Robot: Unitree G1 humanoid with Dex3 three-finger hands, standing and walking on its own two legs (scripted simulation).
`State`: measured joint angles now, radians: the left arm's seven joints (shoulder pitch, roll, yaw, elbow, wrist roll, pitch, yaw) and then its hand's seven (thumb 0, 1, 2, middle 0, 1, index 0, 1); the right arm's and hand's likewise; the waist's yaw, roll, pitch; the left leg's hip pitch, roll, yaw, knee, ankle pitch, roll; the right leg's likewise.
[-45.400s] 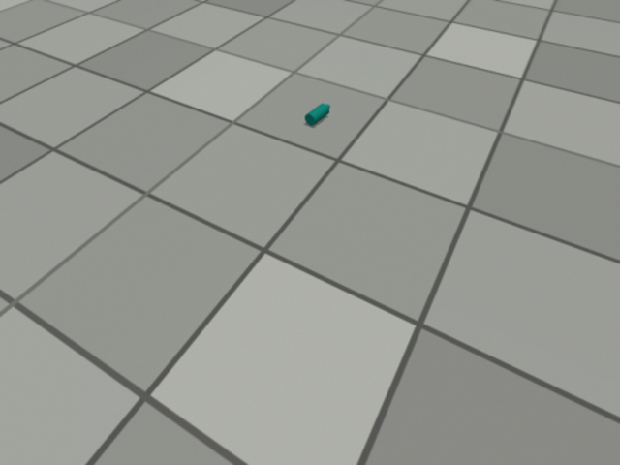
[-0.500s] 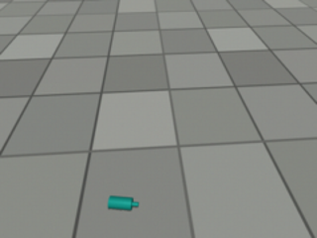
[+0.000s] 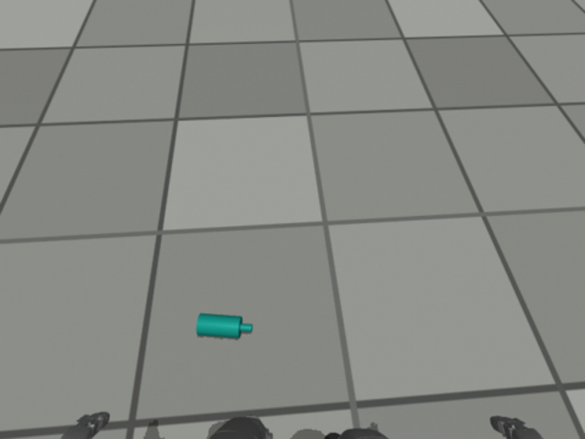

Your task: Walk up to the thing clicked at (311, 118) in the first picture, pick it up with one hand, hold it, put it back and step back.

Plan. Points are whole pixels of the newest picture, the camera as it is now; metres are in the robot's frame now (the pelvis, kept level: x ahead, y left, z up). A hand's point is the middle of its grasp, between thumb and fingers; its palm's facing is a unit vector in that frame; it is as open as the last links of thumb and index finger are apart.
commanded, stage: step back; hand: left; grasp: from above
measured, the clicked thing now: (225, 326) +0.47 +0.23 -0.74
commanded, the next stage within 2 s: none
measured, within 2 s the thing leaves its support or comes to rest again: neither
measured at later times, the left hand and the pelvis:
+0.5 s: hand out of the picture +0.05 +0.28 -0.17, palm faces -0.11 -0.91 -0.40, open 7.4 cm; pelvis -0.08 +0.03 -0.02, yaw -5 degrees
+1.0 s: hand out of the picture -0.07 +0.30 -0.16, palm faces -0.04 -0.94 -0.35, open 7.4 cm; pelvis -0.20 +0.04 +0.00, yaw -3 degrees
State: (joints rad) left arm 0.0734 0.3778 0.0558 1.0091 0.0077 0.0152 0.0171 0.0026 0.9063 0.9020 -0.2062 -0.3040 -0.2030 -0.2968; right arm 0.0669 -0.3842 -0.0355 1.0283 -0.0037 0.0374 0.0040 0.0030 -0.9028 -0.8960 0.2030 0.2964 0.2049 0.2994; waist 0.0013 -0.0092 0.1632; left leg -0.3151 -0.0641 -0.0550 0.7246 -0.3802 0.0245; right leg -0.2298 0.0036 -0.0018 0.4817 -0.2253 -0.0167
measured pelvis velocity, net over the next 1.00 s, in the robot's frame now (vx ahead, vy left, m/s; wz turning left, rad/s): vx -0.20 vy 0.04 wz -0.05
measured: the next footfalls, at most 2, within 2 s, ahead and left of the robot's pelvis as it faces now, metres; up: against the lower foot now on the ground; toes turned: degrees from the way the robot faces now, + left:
left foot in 0.10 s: +0.00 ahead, +0.13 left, +0.00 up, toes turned -3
right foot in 0.50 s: -0.06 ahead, -0.10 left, +0.00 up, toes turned +0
